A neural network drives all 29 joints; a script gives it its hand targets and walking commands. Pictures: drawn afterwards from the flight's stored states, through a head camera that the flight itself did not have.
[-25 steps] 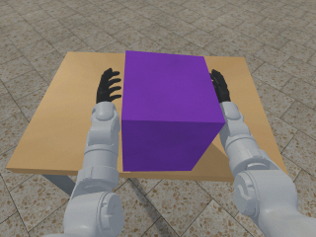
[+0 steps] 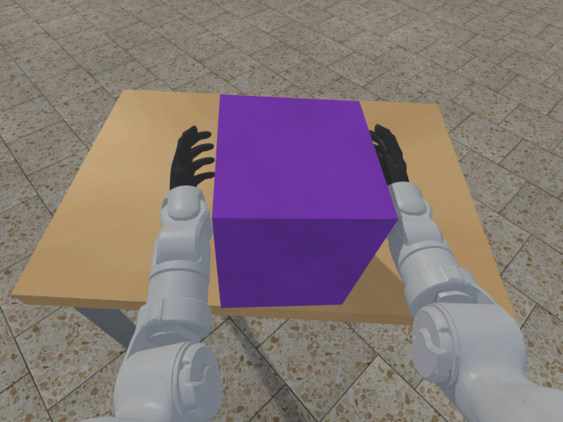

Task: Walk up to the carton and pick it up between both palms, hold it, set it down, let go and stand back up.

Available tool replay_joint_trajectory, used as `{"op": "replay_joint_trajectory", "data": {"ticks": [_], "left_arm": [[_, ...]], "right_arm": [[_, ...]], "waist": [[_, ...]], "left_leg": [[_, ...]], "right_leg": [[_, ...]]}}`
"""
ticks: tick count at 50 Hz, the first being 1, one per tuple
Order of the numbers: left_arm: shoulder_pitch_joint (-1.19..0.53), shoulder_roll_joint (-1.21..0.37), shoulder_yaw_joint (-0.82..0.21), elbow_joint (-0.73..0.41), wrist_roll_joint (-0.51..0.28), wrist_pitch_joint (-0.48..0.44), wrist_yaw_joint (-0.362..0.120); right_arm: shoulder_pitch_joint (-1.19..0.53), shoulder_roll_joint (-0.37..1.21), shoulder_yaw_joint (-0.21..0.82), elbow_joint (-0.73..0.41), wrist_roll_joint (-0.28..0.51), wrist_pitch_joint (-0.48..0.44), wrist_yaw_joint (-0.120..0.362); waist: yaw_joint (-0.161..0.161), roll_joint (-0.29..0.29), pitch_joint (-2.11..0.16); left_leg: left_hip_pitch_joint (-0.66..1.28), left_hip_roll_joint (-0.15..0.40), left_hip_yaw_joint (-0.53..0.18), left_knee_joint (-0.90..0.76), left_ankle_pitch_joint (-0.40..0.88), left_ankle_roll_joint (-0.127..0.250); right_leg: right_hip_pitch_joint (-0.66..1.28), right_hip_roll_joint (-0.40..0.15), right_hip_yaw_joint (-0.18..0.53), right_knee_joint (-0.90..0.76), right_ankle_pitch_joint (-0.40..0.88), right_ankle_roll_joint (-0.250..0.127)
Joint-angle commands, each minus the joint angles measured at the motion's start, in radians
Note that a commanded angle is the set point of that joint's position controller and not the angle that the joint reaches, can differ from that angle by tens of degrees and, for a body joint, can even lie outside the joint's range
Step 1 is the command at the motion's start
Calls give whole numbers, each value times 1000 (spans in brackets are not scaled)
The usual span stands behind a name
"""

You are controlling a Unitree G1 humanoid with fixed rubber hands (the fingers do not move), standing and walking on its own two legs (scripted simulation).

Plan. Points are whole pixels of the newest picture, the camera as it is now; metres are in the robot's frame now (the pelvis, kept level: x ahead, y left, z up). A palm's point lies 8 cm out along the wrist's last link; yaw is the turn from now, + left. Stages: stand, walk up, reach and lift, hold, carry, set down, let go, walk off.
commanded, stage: set down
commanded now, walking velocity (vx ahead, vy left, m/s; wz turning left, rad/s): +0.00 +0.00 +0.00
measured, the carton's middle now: (286, 209) +0.42 +0.02 +0.05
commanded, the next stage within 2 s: none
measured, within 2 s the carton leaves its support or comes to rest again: neither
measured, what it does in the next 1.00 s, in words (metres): stands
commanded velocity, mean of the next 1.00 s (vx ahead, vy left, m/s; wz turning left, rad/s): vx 0.00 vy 0.00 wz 0.00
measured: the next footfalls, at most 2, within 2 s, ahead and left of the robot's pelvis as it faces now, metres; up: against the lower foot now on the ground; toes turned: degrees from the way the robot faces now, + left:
none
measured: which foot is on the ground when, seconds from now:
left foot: down 0.00-1.00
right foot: down 0.00-1.00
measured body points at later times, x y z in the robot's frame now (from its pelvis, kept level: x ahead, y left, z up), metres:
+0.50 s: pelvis +0.00 +0.00 +0.00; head +0.06 +0.01 +0.45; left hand +0.42 +0.17 +0.09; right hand +0.46 -0.12 +0.09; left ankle -0.02 +0.16 -0.74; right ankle -0.02 -0.07 -0.74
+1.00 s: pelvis +0.00 +0.00 +0.00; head +0.06 +0.01 +0.45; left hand +0.41 +0.18 +0.09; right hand +0.46 -0.11 +0.09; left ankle -0.02 +0.16 -0.75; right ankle -0.02 -0.07 -0.75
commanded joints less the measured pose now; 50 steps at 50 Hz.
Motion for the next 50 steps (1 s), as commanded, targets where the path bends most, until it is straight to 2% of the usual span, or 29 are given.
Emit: {"op": "replay_joint_trajectory", "data": {"ticks": [1,4,5,6,8,9,11,12,14,15,16,17,18,19,20,22,24,28,31,32,34,35,36,38,41,43,45,47,50], "left_arm": [[-432,-474,-149,48,91,-79,-66],[-409,-467,-146,45,81,-87,-73],[-403,-460,-120,68,104,-83,-73],[-443,-473,-143,26,92,-92,-67],[-375,-483,-144,64,93,-79,-79],[-417,-469,-128,72,99,-83,-79],[-422,-491,-152,64,92,-94,-66],[-377,-488,-147,61,92,-92,-71],[-379,-454,-105,93,122,-85,-73],[-375,-478,-133,57,120,-85,-74],[-359,-470,-126,66,94,-89,-80],[-357,-460,-114,78,102,-95,-87],[-390,-483,-131,61,95,-102,-87],[-418,-449,-112,82,88,-108,-89],[-374,-469,-125,57,106,-106,-85],[-359,-468,-112,62,113,-107,-88],[-375,-478,-134,63,106,-104,-87],[-345,-478,-142,68,106,-96,-87],[-392,-464,-157,28,111,-98,-74],[-357,-457,-134,41,122,-96,-75],[-358,-450,-106,50,127,-104,-72],[-352,-464,-151,36,102,-109,-79],[-341,-460,-138,67,105,-104,-79],[-321,-496,-143,51,116,-98,-83],[-330,-449,-110,55,111,-111,-87],[-344,-453,-128,39,109,-118,-85],[-349,-464,-120,43,109,-111,-83],[-315,-442,-111,67,109,-117,-85],[-318,-381,-91,61,120,-121,-68]], "right_arm": [[-483,431,15,-78,-195,-72,169],[-453,461,18,-104,-215,-67,174],[-461,461,18,-97,-218,-59,175],[-466,448,11,-90,-201,-68,183],[-450,459,20,-100,-220,-66,176],[-461,437,-13,-100,-228,-68,174],[-466,448,-12,-114,-223,-74,182],[-454,461,11,-112,-225,-81,181],[-414,456,-27,-56,-231,-56,177],[-417,474,-16,-84,-228,-57,182],[-412,460,-11,-81,-224,-60,182],[-434,480,-9,-124,-252,-69,177],[-437,479,-27,-108,-261,-70,179],[-443,479,-20,-108,-258,-67,176],[-405,492,-19,-83,-251,-65,185],[-397,494,-22,-85,-256,-65,182],[-383,475,-54,-79,-264,-72,180],[-377,451,-51,-56,-250,-64,191],[-385,438,-86,-49,-266,-64,196],[-341,435,-77,-21,-272,-55,199],[-381,440,-70,-71,-277,-62,195],[-380,449,-75,-82,-285,-70,193],[-376,450,-56,-86,-264,-66,195],[-354,485,-60,-78,-272,-65,191],[-342,450,-59,-71,-285,-55,196],[-336,483,-70,-88,-296,-63,194],[-352,474,-72,-74,-293,-55,193],[-341,435,-79,-97,-307,-59,191],[-337,399,-90,-68,-279,-52,186]], "waist": [[111,9,-525],[112,-14,-527],[142,-12,-509],[116,27,-524],[123,-32,-493],[96,-26,-509],[106,5,-553],[117,-28,-525],[114,-13,-466],[121,20,-486],[109,-23,-482],[124,-43,-499],[91,-29,-509],[99,-63,-504],[105,-22,-509],[116,-28,-473],[77,6,-490],[96,22,-448],[78,60,-471],[91,47,-465],[116,7,-467],[82,22,-492],[105,5,-465],[75,21,-478],[94,-7,-443],[80,-8,-483],[94,28,-456],[79,-17,-426],[96,16,-440]], "left_leg": [[97,-9,141,42,414,33],[82,-6,140,29,395,42],[90,-6,156,35,398,39],[131,-1,142,46,432,30],[100,-10,148,32,410,42],[94,-8,146,27,379,41],[97,-4,137,39,399,30],[96,-8,146,34,408,37],[68,-9,148,16,362,48],[75,-12,158,18,370,38],[56,-8,142,18,367,46],[42,-14,150,15,379,52],[34,-23,150,19,348,46],[19,-19,152,6,312,59],[14,-17,153,7,337,43],[30,-18,154,3,342,53],[44,-18,148,19,349,43],[100,-2,136,25,397,41],[138,0,125,42,423,29],[166,1,141,39,428,33],[124,-6,134,37,421,41],[115,-9,138,32,389,43],[89,-15,132,35,395,48],[83,-10,140,39,396,40],[83,-14,142,16,348,55],[53,-18,151,17,329,51],[62,-9,143,19,363,48],[64,-9,136,16,333,53],[63,-13,145,15,350,58]], "right_leg": [[188,-19,20,-3,591,95],[225,-17,16,8,596,102],[235,-12,16,12,583,103],[193,-2,9,14,569,98],[228,-5,4,13,596,111],[218,-9,10,-5,569,105],[205,-2,1,10,557,97],[227,-3,2,6,574,106],[232,-12,11,0,521,99],[249,-8,10,0,549,97],[251,-16,13,8,582,100],[286,-19,15,15,627,114],[288,-17,12,25,634,115],[289,-25,25,19,587,118],[297,-18,18,25,600,107],[289,-22,19,24,610,113],[272,-17,12,18,602,104],[196,-11,8,-3,522,87],[132,-5,0,-18,438,80],[128,2,-5,-39,386,68],[167,-4,7,-22,449,80],[173,-6,0,-21,491,84],[189,-12,13,-15,517,91],[209,-12,10,3,541,89],[214,-19,19,-21,497,96],[250,-28,18,-3,542,105],[207,-16,8,0,480,90],[197,-16,10,-3,507,95],[217,-24,23,-2,505,93]]}}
